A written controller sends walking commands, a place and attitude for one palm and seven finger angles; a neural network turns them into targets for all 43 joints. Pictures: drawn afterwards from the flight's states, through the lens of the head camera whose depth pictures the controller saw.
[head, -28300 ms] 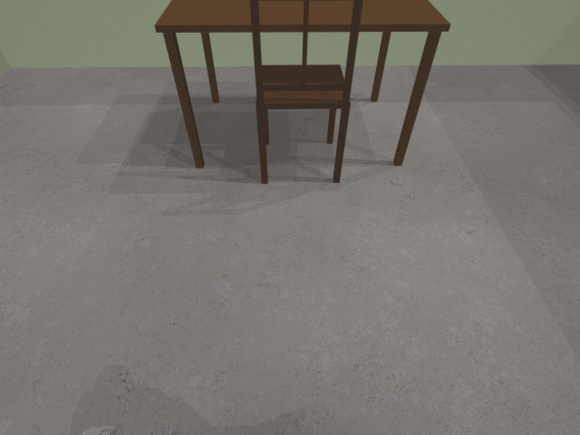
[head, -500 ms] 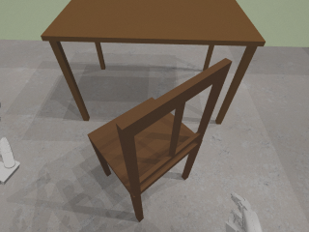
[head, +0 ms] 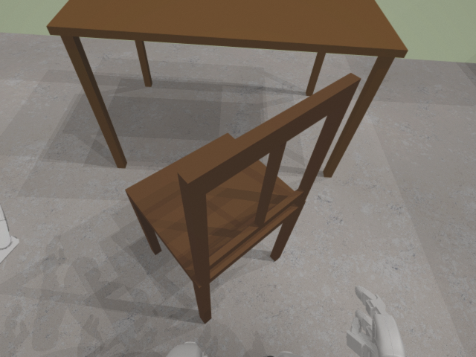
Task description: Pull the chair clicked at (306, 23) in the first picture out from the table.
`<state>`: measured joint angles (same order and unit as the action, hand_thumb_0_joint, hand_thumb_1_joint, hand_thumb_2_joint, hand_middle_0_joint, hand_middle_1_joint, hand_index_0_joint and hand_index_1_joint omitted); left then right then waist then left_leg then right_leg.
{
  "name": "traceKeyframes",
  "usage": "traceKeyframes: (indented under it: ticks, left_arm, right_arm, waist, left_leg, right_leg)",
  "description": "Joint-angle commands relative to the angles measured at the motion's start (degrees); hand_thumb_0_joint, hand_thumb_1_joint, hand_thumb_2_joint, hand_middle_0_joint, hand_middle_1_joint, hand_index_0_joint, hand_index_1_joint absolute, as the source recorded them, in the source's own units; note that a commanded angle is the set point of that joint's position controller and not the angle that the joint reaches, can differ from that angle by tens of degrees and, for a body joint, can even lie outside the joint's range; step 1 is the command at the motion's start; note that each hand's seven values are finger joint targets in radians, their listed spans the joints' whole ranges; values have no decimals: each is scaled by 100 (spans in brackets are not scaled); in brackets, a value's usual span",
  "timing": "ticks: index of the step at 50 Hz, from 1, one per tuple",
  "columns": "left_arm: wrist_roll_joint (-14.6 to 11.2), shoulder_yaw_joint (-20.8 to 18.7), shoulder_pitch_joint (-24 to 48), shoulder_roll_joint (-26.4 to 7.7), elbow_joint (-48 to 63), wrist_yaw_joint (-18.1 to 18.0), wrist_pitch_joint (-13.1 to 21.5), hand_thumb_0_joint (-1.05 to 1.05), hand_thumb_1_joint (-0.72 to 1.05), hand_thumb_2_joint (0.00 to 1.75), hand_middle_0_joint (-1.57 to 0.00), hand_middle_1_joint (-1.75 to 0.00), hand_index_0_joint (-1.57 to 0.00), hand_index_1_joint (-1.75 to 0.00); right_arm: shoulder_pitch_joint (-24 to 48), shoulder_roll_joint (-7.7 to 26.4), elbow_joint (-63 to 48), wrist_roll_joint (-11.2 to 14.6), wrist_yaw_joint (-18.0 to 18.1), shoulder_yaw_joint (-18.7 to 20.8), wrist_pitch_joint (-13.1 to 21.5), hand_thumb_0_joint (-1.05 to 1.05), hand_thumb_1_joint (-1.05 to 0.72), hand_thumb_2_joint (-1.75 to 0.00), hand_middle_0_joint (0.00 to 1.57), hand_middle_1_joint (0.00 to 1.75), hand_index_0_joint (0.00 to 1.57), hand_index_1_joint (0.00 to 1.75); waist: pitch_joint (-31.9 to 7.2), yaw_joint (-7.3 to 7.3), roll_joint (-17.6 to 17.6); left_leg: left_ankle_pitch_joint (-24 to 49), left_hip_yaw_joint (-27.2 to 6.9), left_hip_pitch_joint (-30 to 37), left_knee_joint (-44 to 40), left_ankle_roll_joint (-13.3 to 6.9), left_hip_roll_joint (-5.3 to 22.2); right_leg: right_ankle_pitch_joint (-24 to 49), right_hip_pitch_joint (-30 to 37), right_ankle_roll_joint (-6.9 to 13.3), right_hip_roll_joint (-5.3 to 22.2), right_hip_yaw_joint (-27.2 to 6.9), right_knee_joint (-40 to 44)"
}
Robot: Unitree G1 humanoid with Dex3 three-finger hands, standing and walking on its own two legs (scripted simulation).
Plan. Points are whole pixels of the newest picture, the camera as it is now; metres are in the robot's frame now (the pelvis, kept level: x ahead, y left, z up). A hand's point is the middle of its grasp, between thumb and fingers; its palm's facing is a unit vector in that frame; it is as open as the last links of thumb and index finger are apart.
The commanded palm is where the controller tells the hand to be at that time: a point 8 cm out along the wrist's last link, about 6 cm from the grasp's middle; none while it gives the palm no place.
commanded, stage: step back with the hand held close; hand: left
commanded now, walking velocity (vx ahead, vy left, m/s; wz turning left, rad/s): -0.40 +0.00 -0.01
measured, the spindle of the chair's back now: (267, 189) +0.46 -0.04 -0.05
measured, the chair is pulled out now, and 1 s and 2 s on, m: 0.52 0.52 0.52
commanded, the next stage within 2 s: stop stepping back and stand still in 0.62 s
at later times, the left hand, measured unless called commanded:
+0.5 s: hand out of the picture +0.15 +0.25 +0.19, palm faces +0.42 -0.78 -0.47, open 7.4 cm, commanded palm +0.09 +0.29 +0.19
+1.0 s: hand out of the picture +0.04 +0.22 +0.19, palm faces +0.43 -0.76 -0.49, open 7.4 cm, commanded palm -0.02 +0.26 +0.19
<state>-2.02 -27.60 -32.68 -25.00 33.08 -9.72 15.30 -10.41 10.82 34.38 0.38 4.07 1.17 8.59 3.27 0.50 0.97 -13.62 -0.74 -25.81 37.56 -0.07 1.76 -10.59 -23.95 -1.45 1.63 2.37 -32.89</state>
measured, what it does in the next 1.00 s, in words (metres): walks backwards: left foot, then right foot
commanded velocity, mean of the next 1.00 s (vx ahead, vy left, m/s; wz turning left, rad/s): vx -0.22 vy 0.00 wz -0.02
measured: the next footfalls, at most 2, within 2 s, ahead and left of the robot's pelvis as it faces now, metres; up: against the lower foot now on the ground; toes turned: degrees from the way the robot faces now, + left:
left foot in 0.36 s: +0.01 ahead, +0.12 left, +0.00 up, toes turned +3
right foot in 0.62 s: -0.08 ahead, -0.15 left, +0.00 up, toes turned +0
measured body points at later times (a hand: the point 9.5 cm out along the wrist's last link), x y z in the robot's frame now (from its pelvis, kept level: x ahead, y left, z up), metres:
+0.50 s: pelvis -0.05 -0.01 +0.01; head +0.00 +0.02 +0.46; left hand +0.13 +0.29 +0.21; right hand +0.12 -0.23 -0.07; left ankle -0.03 +0.12 -0.72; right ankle -0.04 -0.14 -0.68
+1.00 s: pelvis -0.15 -0.04 +0.01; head -0.15 -0.03 +0.46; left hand +0.01 +0.26 +0.21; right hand -0.02 -0.29 -0.07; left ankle -0.14 +0.08 -0.72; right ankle -0.12 -0.15 -0.70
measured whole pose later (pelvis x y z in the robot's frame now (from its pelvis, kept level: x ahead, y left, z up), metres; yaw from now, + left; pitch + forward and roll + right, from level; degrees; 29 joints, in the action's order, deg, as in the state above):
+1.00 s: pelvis -0.15 -0.04 +0.01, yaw +1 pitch -1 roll +0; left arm -2.0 -26.4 -34.4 -26.0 30.9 -9.6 13.1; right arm -17.2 11.5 36.4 1.5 3.9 1.9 9.9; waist 1.0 1.5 2.2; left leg -15.9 0.7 -14.6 31.7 0.3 1.4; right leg -23.3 -21.4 -0.8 0.2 2.0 -43.3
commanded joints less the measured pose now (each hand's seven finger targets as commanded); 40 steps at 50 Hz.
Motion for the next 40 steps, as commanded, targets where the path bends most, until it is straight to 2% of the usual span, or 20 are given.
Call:
traceKeyframes:
  ticks: [1,4,6,8,9,10,13,15,16,17,18,20,22,26,29,31,32,33,36,40]
  left_arm:
    - [-3,-830,114,-898,1280,-99,436,0,90,90,-20,-30,-20,-30]
    - [-29,-865,130,-911,1222,-40,510,0,90,90,-20,-30,-20,-30]
    - [-43,-734,236,-855,1182,-15,524,0,90,90,-20,-30,-20,-30]
    - [-100,-748,226,-995,1020,-28,471,0,90,90,-20,-30,-20,-30]
    - [-115,-790,248,-1086,957,-75,395,0,90,90,-20,-30,-20,-30]
    - [-69,-841,221,-1116,917,-95,340,0,90,90,-20,-30,-20,-30]
    - [-43,-806,-71,-896,843,-78,280,0,90,90,-20,-30,-20,-30]
    - [-59,-829,-329,-921,977,-82,306,0,90,90,-20,-30,-20,-30]
    - [-81,-824,-313,-921,1249,-66,396,0,90,90,-20,-30,-20,-30]
    - [-57,-863,-165,-1004,1499,-66,468,0,90,90,-20,-30,-20,-30]
    - [-124,-805,-42,-1009,1721,-19,545,0,90,90,-20,-30,-20,-30]
    - [-231,-881,45,-926,1724,2,564,0,90,90,-20,-30,-20,-30]
    - [-158,-670,341,-762,1730,3,558,0,90,90,-20,-30,-20,-30]
    - [-123,-623,164,-749,1208,29,408,0,90,90,-20,-30,-20,-30]
    - [-118,-684,79,-854,861,90,334,0,90,90,-20,-30,-20,-30]
    - [-89,-773,225,-1106,787,126,419,0,90,90,-20,-30,-20,-30]
    - [-89,-788,179,-1229,740,105,396,0,90,90,-20,-30,-20,-30]
    - [-179,-755,47,-1118,751,82,310,0,90,90,-20,-30,-20,-30]
    - [-126,-866,-523,-958,621,18,222,0,90,90,-20,-30,-20,-30]
    - [-122,-726,-560,-1036,1047,-137,98,0,90,90,-20,-30,-20,-30]
  right_arm:
    - [389,726,-835,-29,88,265,385,0,-90,-90,20,30,20,30]
    - [313,741,-715,-43,42,289,481,0,-90,-90,20,30,20,30]
    - [210,702,-629,-57,19,299,483,0,-90,-90,20,30,20,30]
    - [159,612,-608,-37,-23,383,416,0,-90,-90,20,30,20,30]
    - [218,543,-534,-37,-43,414,325,0,-90,-90,20,30,20,30]
    - [320,513,-562,-83,-65,398,239,0,-90,-90,20,30,20,30]
    - [526,312,-728,-25,-7,170,69,0,-90,-90,20,30,20,30]
    - [458,450,-699,-37,50,156,-12,0,-90,-90,20,30,20,30]
    - [375,553,-687,-49,65,233,-7,0,-90,-90,20,30,20,30]
    - [375,706,-728,-55,46,360,64,0,-90,-90,20,30,20,30]
    - [247,715,-720,-53,-8,413,199,0,-90,-90,20,30,20,30]
    - [299,662,-608,-168,-46,399,455,0,-90,-90,20,30,20,30]
    - [99,710,-394,-80,-137,459,549,0,-90,-90,20,30,20,30]
    - [194,746,-497,-47,-235,393,539,0,-90,-90,20,30,20,30]
    - [329,780,-622,-14,-236,333,469,0,-90,-90,20,30,20,30]
    - [357,617,-680,10,-230,268,446,0,-90,-90,20,30,20,30]
    - [267,548,-711,55,-217,327,395,0,-90,-90,20,30,20,30]
    - [267,584,-656,74,-214,474,330,0,-90,-90,20,30,20,30]
    - [577,184,-756,54,-127,181,81,0,-90,-90,20,30,20,30]
    - [304,519,-912,80,13,113,14,0,-90,-90,20,30,20,30]
  waist:
    - [-1069,-7,-1388]
    - [-958,-37,-1212]
    - [-1154,25,-545]
    - [-1254,50,680]
    - [-1256,2,1033]
    - [-1300,-34,910]
    - [-1078,27,872]
    - [-1135,116,241]
    - [-1180,72,-298]
    - [-1159,26,-1283]
    - [-1247,58,-1470]
    - [-1181,75,-1965]
    - [-1127,96,-1591]
    - [-878,33,-1691]
    - [-677,-72,-1168]
    - [-541,-2,207]
    - [-881,24,1394]
    - [-1241,-77,1799]
    - [-1356,17,869]
    - [-1026,114,536]
  left_leg:
    - [-453,-1154,-942,-1816,-508,1327]
    - [10,-1013,-553,-1336,-503,1286]
    - [326,-607,-126,-581,-245,794]
    - [-1007,-28,164,756,94,-75]
    - [-1360,-45,205,1825,155,-259]
    - [-1543,-180,66,2541,143,-252]
    - [-1659,-353,41,1079,85,130]
    - [-339,84,611,-1090,47,35]
    - [645,-273,920,-1802,-137,521]
    - [1980,-1226,1086,-1803,-584,1573]
    - [3194,-1284,1516,-1669,-861,2029]
    - [4045,-1342,1507,-1438,-1066,2135]
    - [4631,-677,2131,-1123,-826,1738]
    - [3126,-497,1637,-1227,-502,1607]
    - [996,-439,648,-945,-300,1399]
    - [-747,95,143,-146,-14,692]
    - [-1480,412,-131,999,188,25]
    - [-1586,-52,86,2244,150,-141]
    - [-1524,-103,-59,2227,236,53]
    - [-959,334,1003,-572,-56,23]
  right_leg:
    - [-124,1670,95,-28,-208,-986]
    - [-218,1312,149,33,-282,-575]
    - [1068,1177,327,396,-630,72]
    - [1000,564,866,1534,-1932,1306]
    - [652,356,1197,2077,-2277,1804]
    - [1177,456,1450,2238,-2281,1791]
    - [2881,994,1035,1661,-1110,861]
    - [2585,1167,563,1213,-649,318]
    - [1935,1068,253,801,-408,-196]
    - [405,397,-26,285,-178,-973]
    - [-1438,-206,-17,-26,-351,-1833]
    - [-2158,-708,7,-108,-635,-2997]
    - [-1876,-728,28,-152,-411,-2451]
    - [-1050,321,104,-7,-98,-476]
    - [113,1309,25,63,41,757]
    - [911,1269,210,720,-395,1300]
    - [1415,1075,693,1705,-1706,1687]
    - [1391,920,1031,2164,-2007,1899]
    - [1978,1190,1060,1684,-1059,1255]
    - [-735,776,600,1294,-889,1455]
